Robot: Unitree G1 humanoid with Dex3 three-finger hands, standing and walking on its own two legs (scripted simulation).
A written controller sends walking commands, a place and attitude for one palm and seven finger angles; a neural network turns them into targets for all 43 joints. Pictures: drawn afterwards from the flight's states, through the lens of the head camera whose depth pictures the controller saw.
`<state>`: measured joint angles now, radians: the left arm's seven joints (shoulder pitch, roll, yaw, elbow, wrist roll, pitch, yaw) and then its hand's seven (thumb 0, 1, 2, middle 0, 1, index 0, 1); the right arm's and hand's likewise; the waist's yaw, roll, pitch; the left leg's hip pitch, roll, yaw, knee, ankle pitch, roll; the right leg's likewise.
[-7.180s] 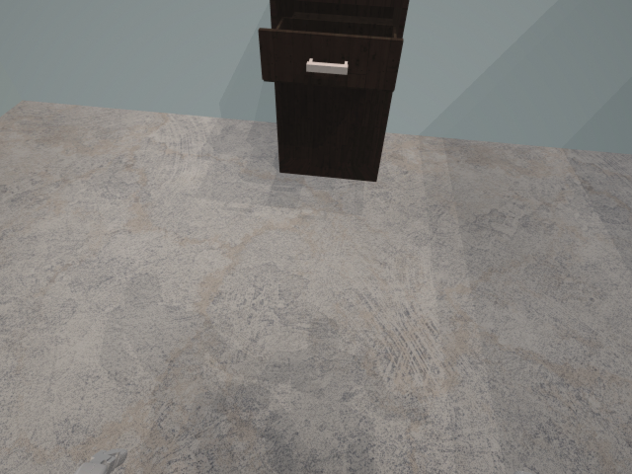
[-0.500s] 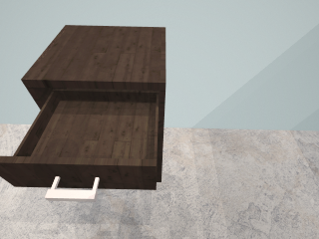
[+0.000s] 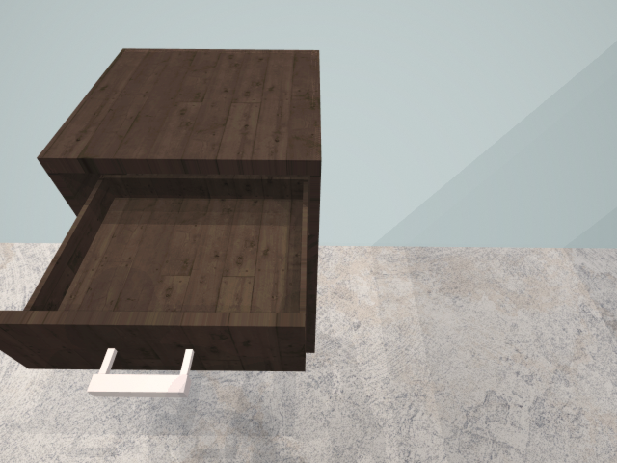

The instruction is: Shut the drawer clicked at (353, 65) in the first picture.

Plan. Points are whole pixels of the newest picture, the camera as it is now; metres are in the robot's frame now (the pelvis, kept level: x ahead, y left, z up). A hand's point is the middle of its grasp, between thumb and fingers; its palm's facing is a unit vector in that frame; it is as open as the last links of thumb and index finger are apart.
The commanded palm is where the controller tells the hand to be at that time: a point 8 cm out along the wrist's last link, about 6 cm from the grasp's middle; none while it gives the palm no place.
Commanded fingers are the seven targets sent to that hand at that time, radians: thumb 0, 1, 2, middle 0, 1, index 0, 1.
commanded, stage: look again from close up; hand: left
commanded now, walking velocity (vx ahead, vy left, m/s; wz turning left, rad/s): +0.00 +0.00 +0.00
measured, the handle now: (145, 370) +0.24 +0.26 -0.06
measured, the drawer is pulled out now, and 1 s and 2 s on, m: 0.30 0.29 0.29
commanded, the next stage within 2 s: raise the hand and make a fist in 0.46 s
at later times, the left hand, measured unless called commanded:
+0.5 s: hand out of the picture +0.00 +0.23 -0.18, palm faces -0.01 -0.98 -0.20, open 7.4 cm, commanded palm none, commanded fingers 0.00 0.90 0.90 -0.20 -0.30 -0.20 -0.30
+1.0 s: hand out of the picture +0.09 +0.19 -0.02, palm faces +0.22 -0.97 -0.05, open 6.2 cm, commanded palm +0.06 +0.25 -0.04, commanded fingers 0.00 0.90 0.90 -0.66 -0.80 -0.66 -0.80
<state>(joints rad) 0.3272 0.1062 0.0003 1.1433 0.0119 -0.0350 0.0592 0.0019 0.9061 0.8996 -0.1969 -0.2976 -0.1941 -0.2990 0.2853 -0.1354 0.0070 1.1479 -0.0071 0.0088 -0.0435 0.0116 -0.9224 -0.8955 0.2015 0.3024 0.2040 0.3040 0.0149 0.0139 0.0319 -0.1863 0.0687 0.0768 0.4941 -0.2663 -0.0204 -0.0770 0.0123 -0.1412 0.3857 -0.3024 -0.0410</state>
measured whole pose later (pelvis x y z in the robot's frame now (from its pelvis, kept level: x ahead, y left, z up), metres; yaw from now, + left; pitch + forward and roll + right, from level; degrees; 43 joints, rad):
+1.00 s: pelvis -0.06 +0.01 -0.07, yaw +2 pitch +10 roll -1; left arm 0.66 0.15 0.06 -0.09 -0.16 -0.57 -0.07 0.02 0.90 0.90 -0.47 -0.59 -0.41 -0.56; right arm 0.12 -0.26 -0.07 0.57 -0.01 -0.27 -0.02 0.01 -0.90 -0.90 0.20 0.30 0.20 0.30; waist 0.05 -0.02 -0.15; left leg -0.78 0.04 0.00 1.04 -0.43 -0.01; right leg -0.69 -0.02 -0.13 1.03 -0.52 -0.05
